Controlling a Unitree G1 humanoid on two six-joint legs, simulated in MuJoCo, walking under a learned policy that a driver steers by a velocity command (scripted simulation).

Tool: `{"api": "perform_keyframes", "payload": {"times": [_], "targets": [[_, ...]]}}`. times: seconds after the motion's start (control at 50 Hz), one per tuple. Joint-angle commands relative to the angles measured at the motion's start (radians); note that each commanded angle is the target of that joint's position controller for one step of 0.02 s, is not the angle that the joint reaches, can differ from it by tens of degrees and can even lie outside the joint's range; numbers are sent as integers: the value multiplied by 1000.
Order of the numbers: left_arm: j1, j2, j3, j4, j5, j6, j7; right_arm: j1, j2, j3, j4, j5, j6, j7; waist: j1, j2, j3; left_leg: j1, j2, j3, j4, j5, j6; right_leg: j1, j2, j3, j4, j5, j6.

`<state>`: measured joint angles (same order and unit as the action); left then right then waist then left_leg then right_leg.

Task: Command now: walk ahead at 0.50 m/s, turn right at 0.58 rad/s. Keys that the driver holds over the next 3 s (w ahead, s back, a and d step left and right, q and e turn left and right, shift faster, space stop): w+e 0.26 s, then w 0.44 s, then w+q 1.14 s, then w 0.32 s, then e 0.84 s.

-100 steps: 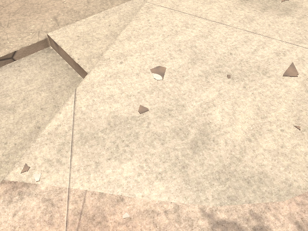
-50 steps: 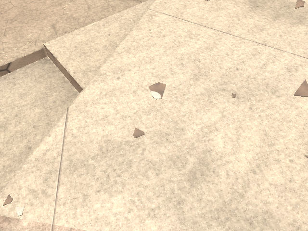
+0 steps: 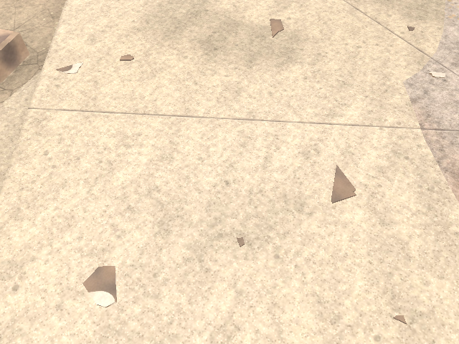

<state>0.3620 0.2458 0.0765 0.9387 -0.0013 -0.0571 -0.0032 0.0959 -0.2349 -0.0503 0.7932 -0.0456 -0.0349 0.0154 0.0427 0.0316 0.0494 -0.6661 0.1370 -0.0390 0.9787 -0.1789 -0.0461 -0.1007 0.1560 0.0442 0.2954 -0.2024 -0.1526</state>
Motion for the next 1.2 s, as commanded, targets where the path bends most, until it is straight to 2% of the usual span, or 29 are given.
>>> {"api": "perform_keyframes", "payload": {"times": [0.02, 0.12, 0.16, 0.2, 0.22, 0.24, 0.26, 0.28, 0.3, 0.32, 0.34, 0.38, 0.44, 0.48, 0.58, 0.64, 0.7, 0.72, 0.74, 0.76, 0.78, 0.8, 0.82, 0.84, 0.88, 0.96, 1.06, 1.16, 1.2], "targets": [[83, 140, 26, -48, 0, -10, 4, -65, -71, -10, -82, 2, 3, 4, 14, -84, -15, -60, -45, 50, -98, 103, -10, 51, -250, 224, -66, 473, -71], [150, 151, 25, -55, 11, -4, 14, -216, -72, 8, -150, 11, -10, 13, 63, -103, -1, -80, -96, 48, -278, 142, 11, 164, -266, 279, -16, 511, -77], [148, 165, 27, -63, 17, -4, 21, -235, -84, 11, -174, 17, -20, 13, 59, -115, 2, -31, -114, 39, -351, 132, 32, 186, -283, 308, 14, 548, -70], [87, 186, 32, -84, 18, -7, 26, -143, -111, 5, -160, 22, -30, 7, -2, -126, -15, 153, -141, 33, -440, 89, 61, 133, -279, 309, 68, 631, -30], [52, 200, 35, -96, 19, -11, 21, -39, -138, -6, -130, 24, -36, -3, -47, -125, -60, 311, -173, 42, -457, 51, 79, 93, -260, 301, 155, 744, -5], [26, 208, 36, -102, 13, -17, 11, 107, -164, -18, -90, 25, -46, -15, -119, -88, -138, 505, -170, 47, -515, 90, 100, 49, -212, 268, 326, 765, 18], [27, 160, 23, -126, 2, -26, -1, 256, -216, -32, -76, 3, -56, -33, -175, -26, -262, 749, -12, -102, -532, -32, 137, -87, -153, 236, 569, 528, 35], [148, 38, -1, -152, -31, -23, 1, 296, -309, -52, -84, -26, -51, -38, -112, 216, -400, 1009, 296, -538, -574, -49, 247, -380, 1, 114, 885, -252, 71], [172, 124, 5, -140, 4, -14, 8, 253, -266, -52, -85, -2, -35, -29, -81, 193, -389, 930, 310, -762, -666, -163, 297, -483, -40, 102, 1008, -320, 63], [120, 134, 8, -124, 20, -4, 6, 172, -173, -31, -95, 8, -32, -24, -56, 68, -211, 764, 265, -611, -698, -230, 283, -504, -96, 94, 1021, -222, 68], [59, 121, 2, -129, 29, -2, -2, 130, -109, -15, -90, 11, -35, -18, -55, -10, -115, 641, 201, -458, -719, -174, 261, -489, -127, 79, 968, -157, 74], [30, 93, -3, -140, 40, 12, -20, 144, -91, -6, -56, 11, -47, -16, -32, 54, -53, 519, 116, -275, -764, -13, 225, -439, -160, 70, 885, -134, 85], [15, 78, -10, -148, 44, 28, -33, 201, -109, -10, -14, 26, -77, -2, -18, 72, -61, 505, 100, -174, -785, 187, 239, -434, -158, 61, 827, -116, 94], [-59, 73, -16, -174, 47, 29, -40, 221, -122, -14, 2, 30, -84, 1, -23, 67, -44, 517, 103, -131, -821, 184, 251, -495, -177, 49, 761, -62, 104], [-270, 35, -50, -239, 41, 17, -57, 270, -132, -17, 34, 36, -73, 6, -63, 64, -5, 488, 51, -8, -858, 177, 230, -446, -219, -60, 447, 104, 129], [-337, 50, -54, -259, 35, 12, -52, 327, -161, -25, 58, 34, -67, 8, -87, 67, -6, 535, 74, -5, -822, 240, 219, -387, -203, -97, 337, 93, 123], [-328, 69, -48, -265, 38, 4, -40, 342, -179, -29, 75, 33, -52, 3, -73, 70, -10, 599, 108, -16, -746, 321, 205, -321, -179, -113, 258, 21, 90], [-268, 70, -43, -246, 45, -4, -35, 341, -176, -27, 81, 37, -46, 2, -41, 52, -29, 588, 93, -7, -660, 404, 192, -218, -156, -119, 193, 29, 78], [-138, 96, -29, -199, 57, -16, -25, 354, -155, -19, 88, 40, -42, 1, 10, -1, -98, 547, 41, 30, -487, 460, 173, -37, -145, -105, 139, 33, 59], [38, 165, -9, -168, 78, -26, -11, 329, -116, -5, 53, 44, -44, 2, 88, -101, -224, 397, -13, 71, -229, 255, 146, 196, -329, 93, 103, -73, 13], [89, 275, 17, -166, 78, -20, 2, 398, -6, 21, 9, 63, -46, 1, 60, -324, -299, 66, -166, 137, 78, -319, 105, 404, -603, 496, -8, -144, -78], [75, 238, 17, -163, 40, -9, 4, 368, -127, -11, 32, 40, -30, -13, 68, -196, -260, 0, -143, 24, 197, -344, 121, 309, -599, 541, -33, -176, -98], [-5, 164, -4, -170, 35, -11, 2, 314, -130, -17, 26, 40, -28, -8, 31, -136, -139, -14, -98, -15, 203, -257, 131, 206, -541, 392, -45, -139, -70], [-55, 111, -18, -169, 32, -19, -3, 296, -105, -13, 29, 44, -28, -2, 5, -122, -81, 17, -70, -14, 162, -190, 128, 109, -490, 275, -83, -55, -40], [-91, 67, -30, -161, 28, -33, 3, 308, -90, -17, 50, 24, -5, 9, -37, -142, -38, 77, -49, -8, 121, -129, 109, 18, -422, 130, -128, 57, 11], [-50, 88, -19, -129, 17, -59, 8, 244, -59, -20, 30, 18, 21, 29, -58, -105, -23, 16, -46, 6, 127, -21, 87, 22, -413, -9, -157, 249, 7], [-1, 80, -19, -92, 20, -57, 12, 79, -42, -12, -27, 15, 25, 43, -37, -99, 25, -56, -45, 40, -46, 130, 72, 47, -392, -143, -163, 315, 6], [61, 114, -10, -53, 21, -48, 21, -71, -34, 4, -92, 9, 21, 59, 1, -97, 59, 10, -71, 138, -281, 150, 120, 126, -416, -231, -128, 433, 21], [66, 130, -7, -43, 24, -38, 26, -74, -44, 1, -103, 6, 21, 57, -8, -101, 48, 58, -105, 174, -329, 81, 155, 182, -425, -265, -57, 622, 34]]}}
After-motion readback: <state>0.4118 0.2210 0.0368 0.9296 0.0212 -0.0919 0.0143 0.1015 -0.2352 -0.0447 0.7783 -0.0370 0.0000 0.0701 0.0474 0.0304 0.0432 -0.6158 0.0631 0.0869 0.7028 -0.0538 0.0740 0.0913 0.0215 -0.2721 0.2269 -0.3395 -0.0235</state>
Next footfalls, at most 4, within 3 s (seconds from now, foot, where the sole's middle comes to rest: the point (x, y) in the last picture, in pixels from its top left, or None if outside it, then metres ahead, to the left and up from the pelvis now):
0.26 left None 0.35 0.12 -0.78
0.76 right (313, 332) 0.50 -0.15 -0.78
1.30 left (260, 237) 0.81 0.00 -0.78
1.82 right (287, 158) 1.15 -0.10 -0.78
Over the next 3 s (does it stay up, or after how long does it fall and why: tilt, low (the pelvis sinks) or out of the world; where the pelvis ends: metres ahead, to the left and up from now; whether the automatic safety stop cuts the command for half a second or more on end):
stays up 1.22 0.04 0.00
